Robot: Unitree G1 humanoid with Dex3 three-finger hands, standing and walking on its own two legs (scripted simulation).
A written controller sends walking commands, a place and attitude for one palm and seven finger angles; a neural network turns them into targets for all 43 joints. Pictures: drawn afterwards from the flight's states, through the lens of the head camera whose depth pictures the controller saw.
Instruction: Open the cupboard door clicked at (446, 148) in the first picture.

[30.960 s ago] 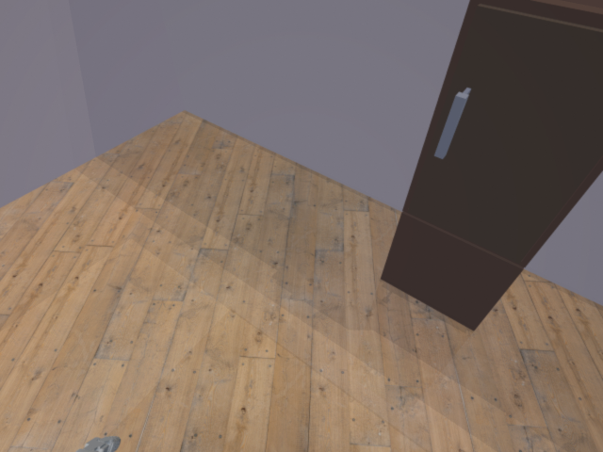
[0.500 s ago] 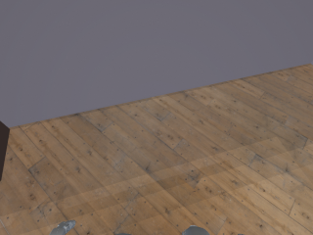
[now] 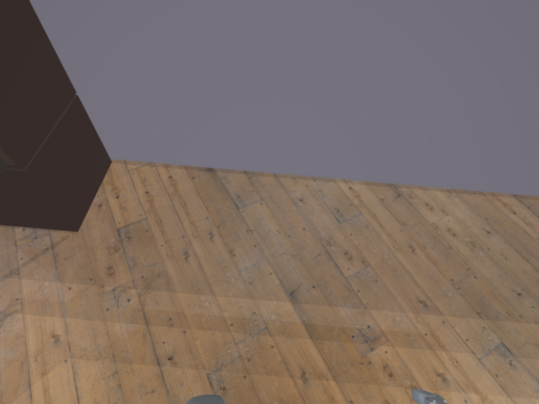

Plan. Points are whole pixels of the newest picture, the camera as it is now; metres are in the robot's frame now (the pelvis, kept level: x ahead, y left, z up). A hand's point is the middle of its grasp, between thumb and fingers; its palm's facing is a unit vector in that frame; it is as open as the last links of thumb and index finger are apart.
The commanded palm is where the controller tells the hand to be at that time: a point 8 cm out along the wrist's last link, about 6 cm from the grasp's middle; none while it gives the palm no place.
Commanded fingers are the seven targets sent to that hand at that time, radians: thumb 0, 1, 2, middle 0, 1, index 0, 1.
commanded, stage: turn to face it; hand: left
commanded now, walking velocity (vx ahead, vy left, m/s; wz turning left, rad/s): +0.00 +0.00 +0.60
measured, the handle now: out of the picture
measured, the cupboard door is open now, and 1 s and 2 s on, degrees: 51 51 51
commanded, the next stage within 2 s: take the last steps up to it in 1.44 s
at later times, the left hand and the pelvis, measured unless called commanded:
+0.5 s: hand out of the picture +0.08 +0.19 -0.13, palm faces +0.23 -0.93 -0.29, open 7.4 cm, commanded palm none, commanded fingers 0.00 0.90 0.90 -0.20 -0.30 -0.20 -0.30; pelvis +0.00 -0.04 +0.00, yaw +15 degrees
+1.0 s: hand out of the picture -0.10 +0.17 -0.18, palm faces +0.60 -0.76 -0.27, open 7.4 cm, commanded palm none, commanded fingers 0.00 0.90 0.90 -0.20 -0.30 -0.20 -0.30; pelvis +0.00 -0.04 +0.00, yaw +36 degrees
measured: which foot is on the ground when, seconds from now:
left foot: down 0.00-0.46, up 0.48-0.88, down 0.90-1.00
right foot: down 0.00-0.00, up 0.02-0.44, down 0.46-0.90, up 0.92-1.00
